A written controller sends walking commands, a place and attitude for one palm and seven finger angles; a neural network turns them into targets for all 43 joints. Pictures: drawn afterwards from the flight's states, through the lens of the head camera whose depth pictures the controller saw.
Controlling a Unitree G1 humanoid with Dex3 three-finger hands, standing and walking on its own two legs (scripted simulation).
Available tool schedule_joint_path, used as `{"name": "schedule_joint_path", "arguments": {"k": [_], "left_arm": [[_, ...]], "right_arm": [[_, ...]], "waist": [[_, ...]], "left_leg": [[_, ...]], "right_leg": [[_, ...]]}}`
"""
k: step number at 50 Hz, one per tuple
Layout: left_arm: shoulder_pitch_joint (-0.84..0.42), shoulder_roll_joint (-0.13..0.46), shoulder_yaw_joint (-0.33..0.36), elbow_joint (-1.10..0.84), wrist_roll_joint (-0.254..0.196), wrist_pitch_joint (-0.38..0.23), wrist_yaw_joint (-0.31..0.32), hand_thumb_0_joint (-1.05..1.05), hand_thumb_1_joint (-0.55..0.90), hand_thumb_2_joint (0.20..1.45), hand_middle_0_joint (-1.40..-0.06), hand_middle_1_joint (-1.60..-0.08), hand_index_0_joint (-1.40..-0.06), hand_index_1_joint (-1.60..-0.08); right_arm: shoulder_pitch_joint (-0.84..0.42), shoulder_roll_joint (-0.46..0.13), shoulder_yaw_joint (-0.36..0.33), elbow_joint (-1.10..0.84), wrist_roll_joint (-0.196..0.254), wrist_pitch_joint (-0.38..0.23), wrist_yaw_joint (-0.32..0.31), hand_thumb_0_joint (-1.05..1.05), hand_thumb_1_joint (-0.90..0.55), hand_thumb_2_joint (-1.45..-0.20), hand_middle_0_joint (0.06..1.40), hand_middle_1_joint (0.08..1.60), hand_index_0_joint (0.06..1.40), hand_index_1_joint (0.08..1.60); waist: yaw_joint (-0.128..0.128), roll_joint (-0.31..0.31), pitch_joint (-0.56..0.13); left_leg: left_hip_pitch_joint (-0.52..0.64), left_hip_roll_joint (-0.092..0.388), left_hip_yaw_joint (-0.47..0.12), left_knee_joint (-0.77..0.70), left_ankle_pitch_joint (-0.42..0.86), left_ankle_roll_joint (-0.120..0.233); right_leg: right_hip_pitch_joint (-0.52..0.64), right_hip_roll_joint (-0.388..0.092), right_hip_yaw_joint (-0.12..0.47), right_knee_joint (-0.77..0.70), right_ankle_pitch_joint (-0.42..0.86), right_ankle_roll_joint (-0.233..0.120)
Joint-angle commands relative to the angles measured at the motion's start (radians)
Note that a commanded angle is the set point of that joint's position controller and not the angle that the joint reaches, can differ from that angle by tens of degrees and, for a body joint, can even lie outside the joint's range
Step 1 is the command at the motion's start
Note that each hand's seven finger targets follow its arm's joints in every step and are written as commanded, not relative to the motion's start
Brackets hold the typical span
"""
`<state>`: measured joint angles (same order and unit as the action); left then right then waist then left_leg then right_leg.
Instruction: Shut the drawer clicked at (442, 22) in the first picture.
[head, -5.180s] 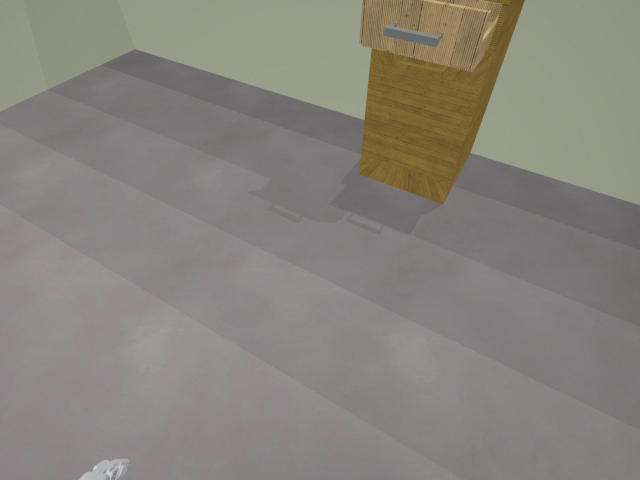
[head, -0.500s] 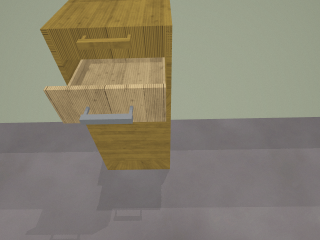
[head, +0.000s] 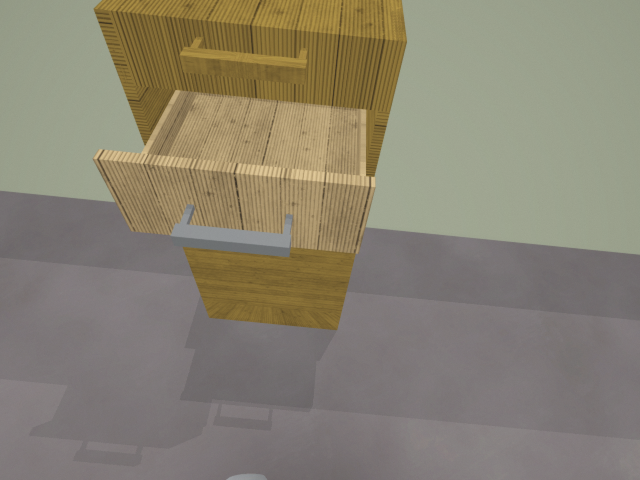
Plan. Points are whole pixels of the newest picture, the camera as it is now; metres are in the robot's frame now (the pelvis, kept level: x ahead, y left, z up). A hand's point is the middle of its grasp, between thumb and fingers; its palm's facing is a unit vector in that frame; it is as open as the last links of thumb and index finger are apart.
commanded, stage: come to a stop and stand still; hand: left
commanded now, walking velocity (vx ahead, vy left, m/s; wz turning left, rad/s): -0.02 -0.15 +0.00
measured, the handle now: (235, 228) +0.44 +0.17 +0.01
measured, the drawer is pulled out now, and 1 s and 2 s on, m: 0.17 0.17 0.17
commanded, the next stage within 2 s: look again from close up in 0.72 s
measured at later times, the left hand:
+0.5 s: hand out of the picture -0.02 +0.13 -0.16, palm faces -0.01 -0.98 -0.22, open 7.3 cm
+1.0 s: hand out of the picture -0.03 +0.14 -0.18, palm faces +0.03 -0.98 -0.19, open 7.4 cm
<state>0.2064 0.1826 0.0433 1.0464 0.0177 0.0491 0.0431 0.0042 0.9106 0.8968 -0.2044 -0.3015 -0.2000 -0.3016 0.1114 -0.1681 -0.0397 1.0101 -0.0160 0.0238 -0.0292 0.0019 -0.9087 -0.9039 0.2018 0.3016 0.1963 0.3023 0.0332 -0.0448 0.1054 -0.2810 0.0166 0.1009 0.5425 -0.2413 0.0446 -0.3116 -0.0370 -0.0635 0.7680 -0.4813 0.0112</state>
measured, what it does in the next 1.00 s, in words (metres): steps on the spot: right foot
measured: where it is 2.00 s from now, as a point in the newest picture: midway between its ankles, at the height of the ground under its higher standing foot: outside the picture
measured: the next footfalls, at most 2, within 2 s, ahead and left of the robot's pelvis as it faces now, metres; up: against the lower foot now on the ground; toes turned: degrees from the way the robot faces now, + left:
right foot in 0.34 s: -0.03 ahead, -0.16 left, +0.00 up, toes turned -3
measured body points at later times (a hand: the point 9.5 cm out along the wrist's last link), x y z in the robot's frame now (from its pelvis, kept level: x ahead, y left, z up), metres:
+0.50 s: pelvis -0.05 -0.04 +0.01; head -0.05 -0.06 +0.46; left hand -0.02 +0.18 -0.15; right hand -0.06 -0.28 -0.16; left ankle +0.03 +0.09 -0.73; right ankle -0.07 -0.16 -0.73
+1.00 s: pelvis -0.03 -0.03 +0.00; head -0.02 -0.02 +0.45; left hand -0.03 +0.19 -0.16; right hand -0.03 -0.25 -0.16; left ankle +0.03 +0.09 -0.73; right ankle -0.07 -0.16 -0.73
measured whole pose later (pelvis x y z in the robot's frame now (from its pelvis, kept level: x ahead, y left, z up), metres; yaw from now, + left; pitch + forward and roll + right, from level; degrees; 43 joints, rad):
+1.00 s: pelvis -0.03 -0.03 +0.00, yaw +1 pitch -1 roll -1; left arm 0.32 0.14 0.00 1.04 0.02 0.00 0.04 0.00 0.90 0.90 -0.20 -0.30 -0.20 -0.30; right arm 0.32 -0.14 -0.02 1.04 -0.03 0.00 -0.03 0.01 -0.91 -0.90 0.20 0.30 0.20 0.30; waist -0.02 0.02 0.03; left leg -0.37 0.05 0.04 0.59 -0.21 0.00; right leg -0.16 -0.03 -0.07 0.54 -0.37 0.02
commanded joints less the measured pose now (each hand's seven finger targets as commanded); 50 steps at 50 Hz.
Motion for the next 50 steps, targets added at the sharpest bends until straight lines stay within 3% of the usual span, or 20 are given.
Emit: {"name": "schedule_joint_path", "arguments": {"k": [1,3,10,14,15,16,17,18,19,20,23,28,32,40,41,42,43,44,47,50], "left_arm": [[0.085,0.074,0.024,-0.038,-0.002,-0.015,-0.004,0.0,0.9,0.9,-0.2,-0.3,-0.2,-0.3],[0.082,0.076,0.022,-0.038,-0.002,-0.012,-0.008,0.0,0.9,0.9,-0.2,-0.3,-0.2,-0.3],[0.033,0.054,0.009,-0.053,-0.001,-0.008,-0.02,0.0,0.9,0.9,-0.2,-0.3,-0.2,-0.3],[0.117,0.052,0.003,-0.008,-0.004,-0.023,-0.017,0.0,0.9,0.9,-0.2,-0.3,-0.2,-0.3],[0.144,0.068,0.004,0.003,0.0,-0.028,-0.013,0.0,0.9,0.9,-0.2,-0.3,-0.2,-0.3],[0.126,0.107,0.002,0.004,0.003,-0.038,-0.008,0.0,0.9,0.9,-0.2,-0.3,-0.2,-0.3],[0.094,0.142,0.002,-0.005,0.001,-0.044,-0.007,0.0,0.9,0.9,-0.2,-0.3,-0.2,-0.3],[0.059,0.155,-0.002,-0.01,-0.003,-0.048,-0.01,0.0,0.9,0.9,-0.2,-0.3,-0.2,-0.3],[0.028,0.15,-0.002,-0.012,-0.005,-0.054,-0.009,0.0,0.9,0.9,-0.2,-0.3,-0.2,-0.3],[0.017,0.128,-0.008,-0.008,-0.007,-0.052,-0.009,0.0,0.9,0.9,-0.2,-0.3,-0.2,-0.3],[0.041,0.097,-0.016,0.009,-0.014,-0.052,-0.008,0.0,0.9,0.9,-0.2,-0.3,-0.2,-0.3],[0.077,0.085,-0.013,0.026,-0.012,-0.041,-0.006,0.0,0.9,0.9,-0.2,-0.3,-0.2,-0.3],[0.104,0.061,-0.013,0.039,-0.013,-0.042,-0.007,0.0,0.9,0.9,-0.2,-0.3,-0.2,-0.3],[0.178,0.017,-0.018,0.072,-0.015,-0.05,-0.004,0.0,0.9,0.9,-0.2,-0.3,-0.2,-0.3],[0.144,0.2,-0.036,-0.026,0.012,-0.076,-0.006,0.0,0.9,0.9,-0.2,-0.3,-0.2,-0.3],[0.127,0.128,-0.007,-0.025,0.007,-0.077,0.002,0.0,0.9,0.9,-0.2,-0.3,-0.2,-0.3],[0.142,0.099,-0.017,-0.039,0.003,-0.081,0.002,0.0,0.9,0.9,-0.2,-0.3,-0.2,-0.3],[0.155,0.083,-0.01,-0.045,0.002,-0.078,0.002,0.0,0.9,0.9,-0.2,-0.3,-0.2,-0.3],[0.156,0.072,-0.012,-0.064,0.002,-0.069,0.005,0.0,0.9,0.9,-0.2,-0.3,-0.2,-0.3],[0.186,0.067,-0.009,-0.086,0.005,-0.058,0.007,0.0,0.9,0.9,-0.2,-0.3,-0.2,-0.3]], "right_arm": [[0.037,-0.139,-0.02,-0.048,-0.006,-0.023,-0.023,0.0,-0.9,-0.9,0.2,0.3,0.2,0.3],[0.055,-0.145,-0.024,-0.046,-0.003,-0.026,-0.021,0.0,-0.9,-0.9,0.2,0.3,0.2,0.3],[0.12,-0.17,-0.043,-0.002,-0.01,-0.016,-0.009,0.0,-0.9,-0.9,0.2,0.3,0.2,0.3],[0.102,-0.161,-0.044,0.012,-0.002,-0.016,0.001,0.0,-0.9,-0.9,0.2,0.3,0.2,0.3],[0.108,-0.14,-0.041,0.014,0.003,-0.015,0.003,0.0,-0.9,-0.9,0.2,0.3,0.2,0.3],[0.112,-0.099,-0.033,0.019,0.01,-0.016,0.009,0.0,-0.9,-0.9,0.2,0.3,0.2,0.3],[0.108,-0.058,-0.017,0.013,0.012,-0.014,0.014,0.0,-0.9,-0.9,0.2,0.3,0.2,0.3],[0.097,-0.049,-0.007,0.015,0.006,-0.01,0.018,0.0,-0.9,-0.9,0.2,0.3,0.2,0.3],[0.106,-0.053,-0.003,0.031,-0.001,-0.004,0.017,0.0,-0.9,-0.9,0.2,0.3,0.2,0.3],[0.121,-0.064,-0.003,0.048,-0.002,-0.003,0.016,0.0,-0.9,-0.9,0.2,0.3,0.2,0.3],[0.198,-0.064,0.006,0.102,0.0,-0.012,0.011,0.0,-0.9,-0.9,0.2,0.3,0.2,0.3],[0.238,-0.047,0.009,0.131,-0.002,-0.002,0.007,0.0,-0.9,-0.9,0.2,0.3,0.2,0.3],[0.275,-0.032,0.013,0.143,-0.001,-0.007,0.002,0.0,-0.9,-0.9,0.2,0.3,0.2,0.3],[0.284,-0.025,0.011,0.149,0.006,-0.029,-0.01,0.0,-0.9,-0.9,0.2,0.3,0.2,0.3],[0.215,-0.15,0.012,0.013,-0.007,-0.029,0.009,0.0,-0.9,-0.9,0.2,0.3,0.2,0.3],[0.219,-0.105,-0.004,-0.004,-0.013,-0.048,0.0,0.0,-0.9,-0.9,0.2,0.3,0.2,0.3],[0.255,-0.065,0.003,-0.005,-0.015,-0.051,-0.006,0.0,-0.9,-0.9,0.2,0.3,0.2,0.3],[0.272,-0.041,0.004,-0.013,-0.013,-0.048,-0.009,0.0,-0.9,-0.9,0.2,0.3,0.2,0.3],[0.259,-0.037,0.008,-0.036,-0.011,-0.045,-0.004,0.0,-0.9,-0.9,0.2,0.3,0.2,0.3],[0.253,-0.08,-0.007,-0.047,-0.005,-0.045,-0.006,0.0,-0.9,-0.9,0.2,0.3,0.2,0.3]], "waist": [[-0.012,0.162,-0.159],[-0.026,0.151,-0.184],[-0.071,0.198,-0.165],[-0.031,0.189,-0.166],[-0.023,0.139,-0.153],[-0.033,0.041,-0.122],[-0.047,-0.045,-0.097],[-0.054,-0.078,-0.072],[-0.055,-0.173,-0.038],[-0.059,-0.16,0.008],[-0.066,-0.069,0.005],[-0.061,-0.004,0.07],[-0.058,0.026,0.071],[-0.039,0.059,-0.027],[-0.057,0.054,0.113],[-0.055,0.152,-0.065],[-0.064,0.14,-0.17],[-0.058,0.065,-0.194],[-0.054,-0.053,-0.112],[-0.043,0.072,-0.092]], "left_leg": [[0.137,0.298,-0.238,-0.2,0.595,0.155],[0.184,0.28,-0.21,-0.212,0.556,0.138],[0.195,0.282,-0.26,-0.277,0.236,0.122],[0.118,0.216,-0.21,-0.252,0.119,0.062],[0.062,0.179,-0.18,-0.222,0.06,0.025],[-0.01,0.123,-0.137,-0.161,0.025,-0.024],[-0.001,0.07,-0.079,-0.131,-0.032,-0.06],[0.054,0.053,-0.066,-0.118,-0.026,-0.068],[0.069,0.057,-0.071,-0.099,-0.011,-0.067],[0.09,0.063,-0.073,-0.093,0.016,-0.065],[0.121,0.077,-0.087,-0.138,0.095,-0.061],[0.093,0.073,-0.077,-0.108,0.019,-0.065],[0.07,0.078,-0.089,-0.124,0.02,-0.061],[0.079,0.098,-0.113,-0.159,0.111,-0.046],[0.001,0.053,-0.145,-0.071,0.083,-0.044],[0.028,0.074,-0.118,-0.017,0.087,-0.043],[0.034,0.066,-0.13,0.027,0.171,-0.041],[0.014,0.059,-0.115,0.044,0.153,-0.04],[-0.023,0.05,-0.093,0.031,0.151,-0.03],[0.029,0.093,-0.127,-0.007,0.327,-0.007]], "right_leg": [[-0.096,0.007,0.114,0.286,-0.025,0.009],[-0.107,0.007,0.105,0.267,0.012,0.024],[-0.03,-0.006,0.048,-0.017,-0.024,0.019],[0.126,0.007,0.001,-0.306,0.168,0.004],[0.193,-0.011,0.02,-0.429,0.236,-0.003],[0.217,-0.089,0.128,-0.492,0.248,-0.031],[0.138,-0.186,0.203,-0.534,0.202,-0.071],[0.027,-0.208,0.22,-0.555,0.144,-0.09],[-0.024,-0.18,0.214,-0.575,0.096,-0.09],[-0.068,-0.165,0.194,-0.58,0.061,-0.084],[-0.036,-0.106,0.143,-0.532,0.083,-0.058],[-0.102,-0.105,0.163,-0.566,-0.073,-0.065],[-0.079,-0.087,0.146,-0.535,-0.04,-0.063],[0.047,-0.06,0.098,-0.457,0.17,-0.042],[-0.014,-0.045,0.08,-0.475,0.193,-0.044],[0.004,-0.097,0.111,-0.401,0.162,-0.06],[0.067,-0.098,0.12,-0.387,0.283,-0.075],[0.089,-0.111,0.13,-0.385,0.314,-0.082],[0.083,-0.101,0.107,-0.349,0.409,-0.08],[0.058,-0.05,0.057,-0.285,0.386,-0.051]]}}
